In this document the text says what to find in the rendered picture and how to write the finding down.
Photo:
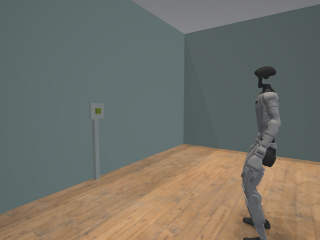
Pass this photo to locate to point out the robot right forearm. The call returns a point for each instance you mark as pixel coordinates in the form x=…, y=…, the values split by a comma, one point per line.
x=258, y=138

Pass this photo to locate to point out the robot torso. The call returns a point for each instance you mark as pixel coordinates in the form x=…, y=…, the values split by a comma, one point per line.
x=263, y=118

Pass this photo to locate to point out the left robot upper arm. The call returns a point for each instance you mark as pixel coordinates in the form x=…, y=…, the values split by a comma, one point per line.
x=270, y=101

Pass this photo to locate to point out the panel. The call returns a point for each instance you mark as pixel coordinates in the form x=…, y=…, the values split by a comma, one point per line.
x=95, y=136

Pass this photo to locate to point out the right robot hand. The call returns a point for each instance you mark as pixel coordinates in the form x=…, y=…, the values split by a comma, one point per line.
x=250, y=149

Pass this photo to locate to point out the left robot hand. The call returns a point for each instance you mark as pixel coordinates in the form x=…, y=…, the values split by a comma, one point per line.
x=254, y=163

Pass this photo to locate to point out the robot right thigh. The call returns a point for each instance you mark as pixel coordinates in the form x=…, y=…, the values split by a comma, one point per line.
x=248, y=157

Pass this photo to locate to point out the robot left forearm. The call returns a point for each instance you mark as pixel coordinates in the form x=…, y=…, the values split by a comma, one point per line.
x=269, y=135

